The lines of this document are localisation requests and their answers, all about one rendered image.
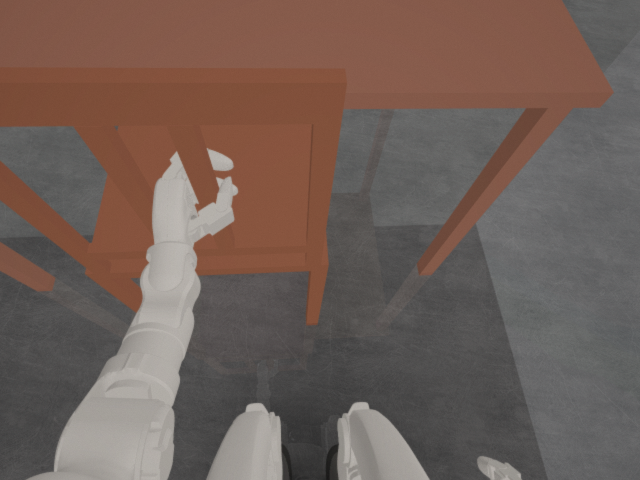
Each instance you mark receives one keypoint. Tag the right robot hand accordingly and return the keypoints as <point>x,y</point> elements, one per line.
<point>496,470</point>

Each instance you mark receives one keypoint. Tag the robot left thigh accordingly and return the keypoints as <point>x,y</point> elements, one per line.
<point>251,443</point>

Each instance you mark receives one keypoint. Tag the chair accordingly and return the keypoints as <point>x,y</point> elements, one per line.
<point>279,126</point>

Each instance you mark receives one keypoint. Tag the robot right thigh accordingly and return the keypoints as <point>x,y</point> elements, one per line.
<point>369,441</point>

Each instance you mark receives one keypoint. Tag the robot left upper arm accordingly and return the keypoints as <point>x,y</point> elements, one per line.
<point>117,439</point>

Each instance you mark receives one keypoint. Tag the left robot forearm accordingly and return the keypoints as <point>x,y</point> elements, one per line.
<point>148,361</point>

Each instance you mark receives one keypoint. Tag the left robot hand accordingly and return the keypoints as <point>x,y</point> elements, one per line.
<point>174,204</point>

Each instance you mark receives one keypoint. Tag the robot thigh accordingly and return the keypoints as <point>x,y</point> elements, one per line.
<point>251,443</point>
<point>369,441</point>

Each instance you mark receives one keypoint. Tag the table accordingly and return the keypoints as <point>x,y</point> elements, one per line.
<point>397,54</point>

